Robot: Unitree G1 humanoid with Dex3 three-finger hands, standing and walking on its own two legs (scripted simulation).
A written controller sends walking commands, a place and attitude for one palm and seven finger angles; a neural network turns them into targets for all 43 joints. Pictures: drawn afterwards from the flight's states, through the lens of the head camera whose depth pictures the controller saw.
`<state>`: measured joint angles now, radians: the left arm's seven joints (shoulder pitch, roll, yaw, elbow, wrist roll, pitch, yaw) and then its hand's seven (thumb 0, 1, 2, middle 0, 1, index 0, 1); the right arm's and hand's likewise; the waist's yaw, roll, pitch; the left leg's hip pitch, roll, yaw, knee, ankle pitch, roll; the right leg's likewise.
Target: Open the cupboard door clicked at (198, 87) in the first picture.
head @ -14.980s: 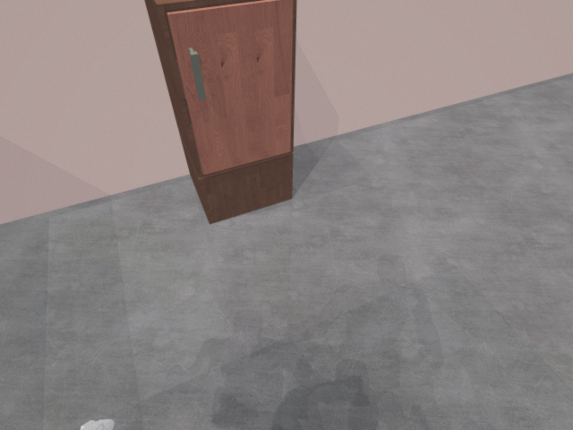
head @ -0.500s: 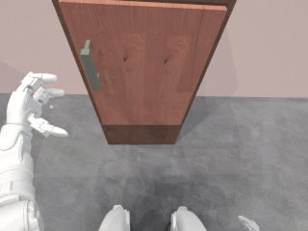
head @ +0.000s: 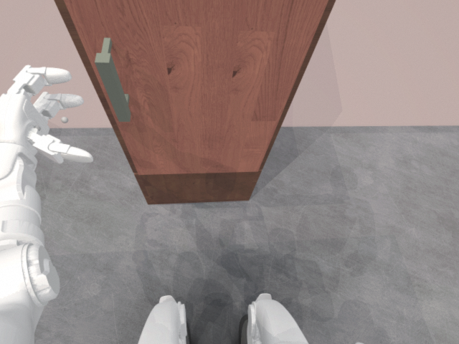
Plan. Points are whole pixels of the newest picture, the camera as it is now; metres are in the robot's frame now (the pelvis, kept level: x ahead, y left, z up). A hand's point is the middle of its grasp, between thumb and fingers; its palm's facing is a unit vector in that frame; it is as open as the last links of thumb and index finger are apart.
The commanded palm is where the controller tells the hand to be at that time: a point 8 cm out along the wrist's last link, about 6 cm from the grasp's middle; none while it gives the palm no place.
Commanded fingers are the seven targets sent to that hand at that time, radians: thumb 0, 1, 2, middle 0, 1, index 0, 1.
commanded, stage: move the hooked fingers beside the handle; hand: left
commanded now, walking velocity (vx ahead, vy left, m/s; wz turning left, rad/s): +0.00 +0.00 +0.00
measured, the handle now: (116, 83) +0.56 +0.19 +0.06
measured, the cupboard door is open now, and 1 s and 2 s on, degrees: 0 0 0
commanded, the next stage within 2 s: slide the fingers in behind the handle in 1.06 s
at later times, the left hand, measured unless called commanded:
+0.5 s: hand (78, 99) +0.51 +0.24 +0.06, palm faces +0.02 -1.00 -0.03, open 14.0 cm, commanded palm +0.49 +0.28 +0.06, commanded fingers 0.00 -0.50 0.30 -0.30 -1.20 -0.30 -1.20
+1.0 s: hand (80, 103) +0.50 +0.24 +0.06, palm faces +0.02 -1.00 -0.03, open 14.0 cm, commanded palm +0.49 +0.28 +0.06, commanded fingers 0.00 -0.50 0.30 -0.30 -1.20 -0.30 -1.20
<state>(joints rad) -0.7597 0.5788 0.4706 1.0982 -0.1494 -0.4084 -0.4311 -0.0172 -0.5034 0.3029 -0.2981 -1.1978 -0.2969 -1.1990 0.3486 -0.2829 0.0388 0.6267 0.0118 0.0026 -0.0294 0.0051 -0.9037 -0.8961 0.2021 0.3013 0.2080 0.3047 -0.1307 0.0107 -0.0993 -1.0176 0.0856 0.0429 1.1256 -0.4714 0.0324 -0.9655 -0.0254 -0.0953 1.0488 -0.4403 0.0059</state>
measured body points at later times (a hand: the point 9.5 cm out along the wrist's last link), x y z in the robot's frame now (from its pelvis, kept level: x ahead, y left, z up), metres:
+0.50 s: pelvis +0.00 +0.00 -0.01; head +0.16 +0.03 +0.42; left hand +0.51 +0.30 +0.07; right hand +0.00 -0.27 -0.11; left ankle +0.03 +0.10 -0.65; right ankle +0.03 -0.13 -0.65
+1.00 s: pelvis +0.01 +0.00 +0.00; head +0.15 +0.03 +0.43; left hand +0.49 +0.29 +0.07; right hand +0.04 -0.27 -0.11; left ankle +0.03 +0.10 -0.65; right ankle +0.03 -0.13 -0.65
